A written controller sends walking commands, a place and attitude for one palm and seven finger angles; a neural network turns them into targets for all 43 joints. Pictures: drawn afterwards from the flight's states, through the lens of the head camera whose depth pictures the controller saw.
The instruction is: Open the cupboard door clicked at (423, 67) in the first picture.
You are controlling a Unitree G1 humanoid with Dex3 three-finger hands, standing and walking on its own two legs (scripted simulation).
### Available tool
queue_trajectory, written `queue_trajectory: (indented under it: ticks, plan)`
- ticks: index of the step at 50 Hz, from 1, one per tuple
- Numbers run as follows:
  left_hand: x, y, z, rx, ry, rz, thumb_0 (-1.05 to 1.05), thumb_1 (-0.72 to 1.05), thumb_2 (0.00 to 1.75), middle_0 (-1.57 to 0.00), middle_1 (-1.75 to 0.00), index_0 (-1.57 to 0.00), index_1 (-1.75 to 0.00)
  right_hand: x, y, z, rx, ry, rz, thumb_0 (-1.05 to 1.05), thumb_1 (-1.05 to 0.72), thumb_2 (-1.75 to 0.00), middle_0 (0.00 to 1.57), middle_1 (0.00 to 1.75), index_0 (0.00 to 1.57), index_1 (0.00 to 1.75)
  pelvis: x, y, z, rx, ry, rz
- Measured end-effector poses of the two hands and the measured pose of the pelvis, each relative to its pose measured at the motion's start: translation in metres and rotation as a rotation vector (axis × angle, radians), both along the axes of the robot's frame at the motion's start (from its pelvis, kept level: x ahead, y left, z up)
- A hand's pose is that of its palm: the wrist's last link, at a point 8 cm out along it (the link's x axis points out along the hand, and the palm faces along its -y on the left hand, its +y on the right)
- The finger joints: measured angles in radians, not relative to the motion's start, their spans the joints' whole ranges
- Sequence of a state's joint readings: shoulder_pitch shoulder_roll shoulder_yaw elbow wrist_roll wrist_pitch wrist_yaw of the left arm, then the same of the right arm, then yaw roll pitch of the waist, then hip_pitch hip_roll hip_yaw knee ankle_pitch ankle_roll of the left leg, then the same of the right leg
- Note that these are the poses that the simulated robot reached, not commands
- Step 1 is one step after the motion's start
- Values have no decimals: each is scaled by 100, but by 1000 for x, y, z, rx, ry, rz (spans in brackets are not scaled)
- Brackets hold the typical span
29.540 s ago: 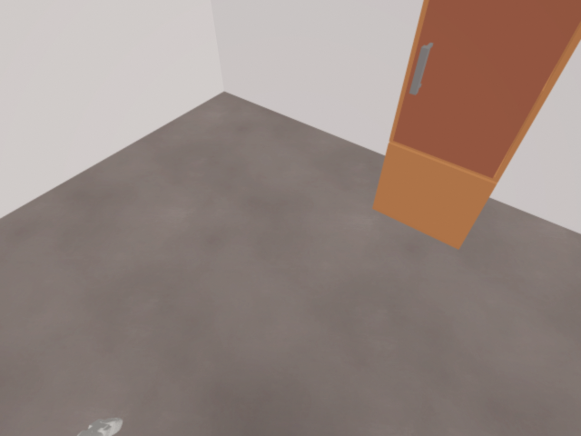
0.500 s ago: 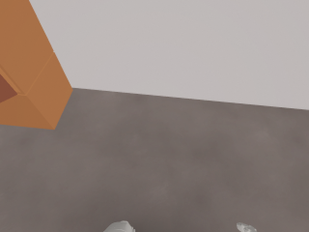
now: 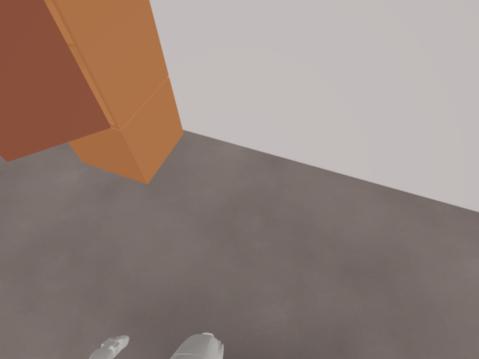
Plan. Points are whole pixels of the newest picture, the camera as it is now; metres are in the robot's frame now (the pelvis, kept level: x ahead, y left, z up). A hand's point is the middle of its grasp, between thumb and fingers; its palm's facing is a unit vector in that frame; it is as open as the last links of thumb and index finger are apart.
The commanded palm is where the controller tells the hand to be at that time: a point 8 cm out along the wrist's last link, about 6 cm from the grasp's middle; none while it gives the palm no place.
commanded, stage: turn to face it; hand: left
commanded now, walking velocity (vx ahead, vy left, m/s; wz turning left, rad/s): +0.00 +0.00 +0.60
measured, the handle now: out of the picture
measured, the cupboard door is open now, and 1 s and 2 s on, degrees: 49 49 49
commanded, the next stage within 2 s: take the last steps up to it in 0.70 s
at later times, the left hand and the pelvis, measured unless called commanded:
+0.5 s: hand out of the picture +0.08 +0.24 -0.16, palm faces +0.30 -0.92 -0.26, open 7.4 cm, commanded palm none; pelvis +0.03 +0.01 +0.00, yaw +16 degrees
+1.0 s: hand out of the picture -0.01 +0.19 -0.19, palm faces +0.49 -0.85 -0.18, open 7.4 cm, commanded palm none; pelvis +0.07 +0.02 -0.01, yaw +26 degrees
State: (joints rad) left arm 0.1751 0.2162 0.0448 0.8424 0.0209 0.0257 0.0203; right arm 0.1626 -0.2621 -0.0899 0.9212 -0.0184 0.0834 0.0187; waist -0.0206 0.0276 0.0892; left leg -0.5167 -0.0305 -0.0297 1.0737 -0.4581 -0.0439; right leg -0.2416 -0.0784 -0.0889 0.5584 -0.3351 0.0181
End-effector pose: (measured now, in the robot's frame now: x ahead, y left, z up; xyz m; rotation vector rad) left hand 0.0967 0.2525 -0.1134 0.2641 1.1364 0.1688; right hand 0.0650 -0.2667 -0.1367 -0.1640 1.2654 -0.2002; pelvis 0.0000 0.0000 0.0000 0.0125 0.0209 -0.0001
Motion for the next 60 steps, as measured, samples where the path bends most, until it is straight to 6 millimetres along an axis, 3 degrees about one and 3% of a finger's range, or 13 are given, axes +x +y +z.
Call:
queue_trajectory:
  ticks: [6,10,13,22,30,35,39,44,49,53,60]
  plan:
    - [-33,-5,-14,-62,58,99,1,90,90,-20,-30,-20,-30,45,9,13,-19,-12,109,1,-91,-89,19,30,20,30,12,1,3,19,-1,85]
    - [-59,8,-37,-100,100,178,1,90,90,-20,-30,-20,-30,86,28,12,-50,-72,207,1,-91,-89,19,30,20,30,19,15,-11,2,0,139]
    - [-71,21,-46,-97,147,229,1,90,90,-20,-30,-20,-30,106,43,16,-64,-115,258,1,-91,-89,19,30,20,30,19,19,-13,0,-1,167]
    - [-51,37,-18,-60,55,309,1,91,90,-20,-30,-20,-30,114,57,23,-54,-64,343,1,-91,-89,20,30,20,30,29,14,4,-34,5,260]
    - [-34,15,-7,-3,-20,340,1,90,90,-20,-30,-20,-30,126,40,-3,14,-17,356,1,-90,-89,20,30,20,30,49,-14,-5,-3,13,320]
    - [-52,-11,-2,-19,19,388,1,90,90,-20,-30,-20,-30,143,35,-4,21,7,381,1,-91,-89,20,30,20,30,57,-18,1,6,0,370]
    - [-72,-27,-7,-62,67,440,1,90,90,-20,-30,-20,-30,160,42,4,13,9,417,1,-91,-89,19,30,20,30,64,-17,6,20,-3,399]
    - [-105,-37,-22,-125,131,511,1,90,90,-20,-30,-20,-30,184,69,11,-4,-24,495,1,-91,-89,19,30,20,30,66,-6,4,15,-9,431]
    - [-136,-26,-45,-177,203,580,1,90,90,-20,-30,-20,-30,200,101,13,-21,-93,567,1,-91,-89,19,30,20,30,69,14,-8,6,-15,455]
    - [-127,-6,-37,-169,202,582,1,90,90,-20,-30,-20,-30,189,110,18,-24,-79,569,0,-91,-89,19,30,20,30,75,25,0,-7,-15,469]
    - [-66,33,-13,-115,61,559,1,91,90,-20,-30,-20,-29,158,109,12,-3,65,540,1,-91,-89,20,30,20,30,99,41,10,-15,-18,497]
